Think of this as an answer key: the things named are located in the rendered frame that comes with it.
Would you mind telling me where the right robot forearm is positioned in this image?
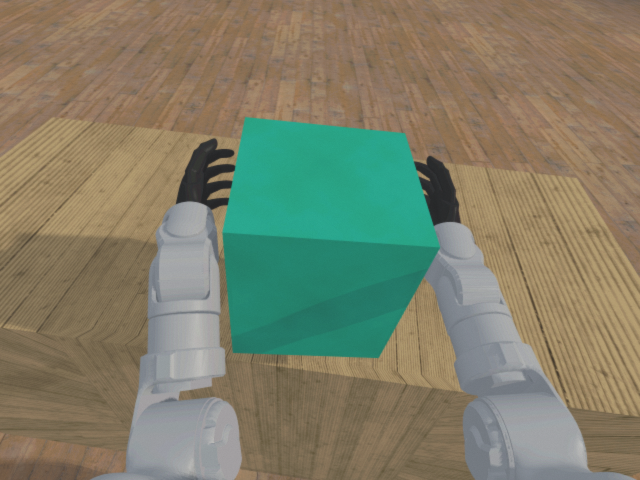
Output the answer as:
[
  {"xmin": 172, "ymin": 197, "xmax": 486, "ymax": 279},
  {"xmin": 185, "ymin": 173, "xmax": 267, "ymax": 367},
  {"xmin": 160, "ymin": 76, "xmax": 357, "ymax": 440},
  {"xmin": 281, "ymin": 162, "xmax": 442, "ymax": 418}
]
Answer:
[{"xmin": 424, "ymin": 222, "xmax": 587, "ymax": 464}]

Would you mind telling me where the left robot upper arm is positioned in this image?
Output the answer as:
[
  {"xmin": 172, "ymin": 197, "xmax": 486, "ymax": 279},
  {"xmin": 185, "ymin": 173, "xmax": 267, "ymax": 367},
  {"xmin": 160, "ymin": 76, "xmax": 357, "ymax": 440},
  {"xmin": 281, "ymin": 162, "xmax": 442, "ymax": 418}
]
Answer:
[{"xmin": 90, "ymin": 397, "xmax": 242, "ymax": 480}]

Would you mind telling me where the right robot upper arm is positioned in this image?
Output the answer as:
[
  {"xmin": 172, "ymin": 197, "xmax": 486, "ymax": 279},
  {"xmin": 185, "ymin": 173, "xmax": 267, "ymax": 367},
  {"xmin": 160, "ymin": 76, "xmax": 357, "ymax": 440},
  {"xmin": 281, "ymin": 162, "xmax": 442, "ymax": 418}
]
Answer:
[{"xmin": 463, "ymin": 392, "xmax": 636, "ymax": 480}]

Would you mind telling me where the carton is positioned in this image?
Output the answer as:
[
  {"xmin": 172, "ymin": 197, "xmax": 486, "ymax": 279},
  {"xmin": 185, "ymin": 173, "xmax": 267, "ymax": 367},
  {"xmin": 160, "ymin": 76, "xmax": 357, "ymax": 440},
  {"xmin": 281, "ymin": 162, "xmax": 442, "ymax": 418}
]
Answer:
[{"xmin": 222, "ymin": 117, "xmax": 440, "ymax": 358}]

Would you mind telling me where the pedestal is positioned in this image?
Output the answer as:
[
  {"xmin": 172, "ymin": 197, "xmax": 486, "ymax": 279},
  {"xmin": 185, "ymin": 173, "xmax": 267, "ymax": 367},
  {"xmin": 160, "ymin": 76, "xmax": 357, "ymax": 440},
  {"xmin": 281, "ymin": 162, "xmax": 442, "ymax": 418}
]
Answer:
[{"xmin": 0, "ymin": 117, "xmax": 640, "ymax": 480}]

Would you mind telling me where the right robot hand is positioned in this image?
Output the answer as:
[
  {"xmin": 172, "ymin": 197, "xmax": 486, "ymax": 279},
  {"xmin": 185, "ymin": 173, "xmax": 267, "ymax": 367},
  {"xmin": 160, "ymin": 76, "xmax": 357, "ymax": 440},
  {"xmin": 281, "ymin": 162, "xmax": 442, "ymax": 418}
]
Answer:
[{"xmin": 414, "ymin": 156, "xmax": 461, "ymax": 226}]

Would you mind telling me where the left robot forearm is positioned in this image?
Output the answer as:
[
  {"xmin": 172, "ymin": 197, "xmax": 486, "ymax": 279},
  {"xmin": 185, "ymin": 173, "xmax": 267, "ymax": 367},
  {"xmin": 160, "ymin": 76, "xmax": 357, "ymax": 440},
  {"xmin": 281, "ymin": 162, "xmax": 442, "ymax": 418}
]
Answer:
[{"xmin": 126, "ymin": 202, "xmax": 226, "ymax": 472}]

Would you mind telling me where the left robot hand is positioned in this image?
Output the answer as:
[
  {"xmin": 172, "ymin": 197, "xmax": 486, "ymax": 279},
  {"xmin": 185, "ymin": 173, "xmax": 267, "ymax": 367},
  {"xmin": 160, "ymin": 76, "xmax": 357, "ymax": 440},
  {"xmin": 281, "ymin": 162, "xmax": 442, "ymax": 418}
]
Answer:
[{"xmin": 176, "ymin": 138, "xmax": 235, "ymax": 210}]

